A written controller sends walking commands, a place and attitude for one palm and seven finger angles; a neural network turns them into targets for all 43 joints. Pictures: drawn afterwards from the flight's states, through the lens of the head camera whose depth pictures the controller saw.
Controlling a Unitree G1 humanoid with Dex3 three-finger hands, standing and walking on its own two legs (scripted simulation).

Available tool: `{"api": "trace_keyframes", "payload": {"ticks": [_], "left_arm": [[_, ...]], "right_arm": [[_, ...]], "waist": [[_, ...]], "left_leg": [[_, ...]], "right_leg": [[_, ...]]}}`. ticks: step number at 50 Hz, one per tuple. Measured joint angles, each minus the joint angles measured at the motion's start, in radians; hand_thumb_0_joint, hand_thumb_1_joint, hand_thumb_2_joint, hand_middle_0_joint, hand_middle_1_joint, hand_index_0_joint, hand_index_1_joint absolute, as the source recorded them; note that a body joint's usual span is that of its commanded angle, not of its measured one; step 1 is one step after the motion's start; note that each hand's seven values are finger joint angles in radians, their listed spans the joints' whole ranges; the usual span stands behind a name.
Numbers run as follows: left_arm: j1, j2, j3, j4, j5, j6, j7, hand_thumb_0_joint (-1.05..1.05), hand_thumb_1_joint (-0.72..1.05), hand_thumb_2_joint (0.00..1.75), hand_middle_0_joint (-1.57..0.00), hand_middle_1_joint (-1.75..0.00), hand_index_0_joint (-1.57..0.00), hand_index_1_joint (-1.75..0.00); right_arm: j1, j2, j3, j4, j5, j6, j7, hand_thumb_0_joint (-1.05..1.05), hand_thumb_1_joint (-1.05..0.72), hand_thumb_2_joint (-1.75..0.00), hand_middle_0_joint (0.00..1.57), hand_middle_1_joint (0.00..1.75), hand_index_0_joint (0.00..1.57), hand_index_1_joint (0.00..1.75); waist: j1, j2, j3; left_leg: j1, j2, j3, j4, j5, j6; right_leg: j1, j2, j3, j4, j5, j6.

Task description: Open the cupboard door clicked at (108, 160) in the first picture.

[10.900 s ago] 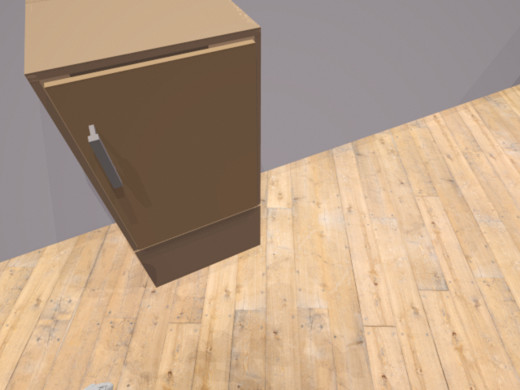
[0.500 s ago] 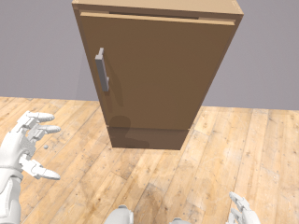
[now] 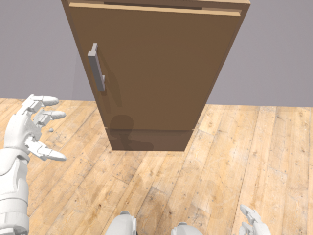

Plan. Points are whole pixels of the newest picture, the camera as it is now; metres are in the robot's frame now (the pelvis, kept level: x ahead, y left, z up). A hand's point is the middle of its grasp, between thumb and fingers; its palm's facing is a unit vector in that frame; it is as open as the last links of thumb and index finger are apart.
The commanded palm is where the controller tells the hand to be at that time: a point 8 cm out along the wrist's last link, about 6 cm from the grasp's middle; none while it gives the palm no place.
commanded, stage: move the hooked fingers beside the handle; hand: left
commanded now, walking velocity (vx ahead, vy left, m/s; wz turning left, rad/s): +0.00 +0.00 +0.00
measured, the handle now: (98, 68) +0.57 +0.20 +0.05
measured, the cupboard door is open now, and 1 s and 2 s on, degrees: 0 0 0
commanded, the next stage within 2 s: none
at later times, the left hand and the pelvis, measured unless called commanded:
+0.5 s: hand (62, 107) +0.42 +0.27 +0.05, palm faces +0.04 -1.00 -0.01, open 14.0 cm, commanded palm +0.40 +0.31 +0.05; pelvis +0.00 +0.01 -0.01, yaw -1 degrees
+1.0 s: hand (73, 87) +0.49 +0.25 +0.05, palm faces +0.05 -1.00 -0.01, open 14.0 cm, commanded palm +0.47 +0.30 +0.04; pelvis +0.00 +0.01 -0.02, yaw -2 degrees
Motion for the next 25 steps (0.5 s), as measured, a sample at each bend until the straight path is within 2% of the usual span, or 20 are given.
{"api": "trace_keyframes", "payload": {"ticks": [5,11,19,25], "left_arm": [[-0.011,0.016,0.026,0.033,0.002,-0.005,0.013,-0.01,-0.49,0.30,-0.30,-1.20,-0.30,-1.20],[-0.048,0.009,0.018,0.071,0.009,-0.036,0.020,-0.01,-0.49,0.30,-0.30,-1.20,-0.30,-1.20],[-0.163,-0.004,-0.004,0.147,0.057,-0.054,0.050,-0.01,-0.50,0.30,-0.30,-1.20,-0.30,-1.20],[-0.284,0.040,0.014,0.272,0.094,-0.057,0.083,-0.01,-0.50,0.30,-0.30,-1.20,-0.30,-1.20]], "right_arm": [[0.034,-0.003,-0.009,-0.006,-0.001,0.019,0.010,0.01,-0.90,-0.90,0.20,0.30,0.20,0.30],[0.055,-0.010,-0.019,0.014,-0.002,0.037,0.016,0.01,-0.90,-0.90,0.20,0.30,0.20,0.30],[0.038,-0.004,-0.018,0.033,-0.009,0.056,0.015,0.01,-0.90,-0.90,0.20,0.30,0.20,0.30],[0.036,0.003,-0.005,0.028,-0.014,0.077,0.019,0.01,-0.90,-0.90,0.20,0.30,0.20,0.30]], "waist": [[-0.010,0.003,-0.010],[-0.008,0.004,-0.011],[-0.023,-0.002,-0.003],[-0.045,-0.007,-0.005]], "left_leg": [[-0.001,0.003,0.011,-0.007,-0.004,0.003],[-0.019,0.000,0.011,0.003,-0.010,0.009],[-0.052,-0.004,0.009,0.020,-0.010,0.015],[-0.078,-0.002,0.012,0.031,-0.010,0.018]], "right_leg": [[-0.005,0.003,0.012,-0.008,0.001,0.004],[-0.020,-0.001,0.011,-0.001,-0.003,0.009],[-0.050,-0.005,0.009,0.013,-0.003,0.015],[-0.077,-0.004,0.012,0.024,-0.001,0.018]]}}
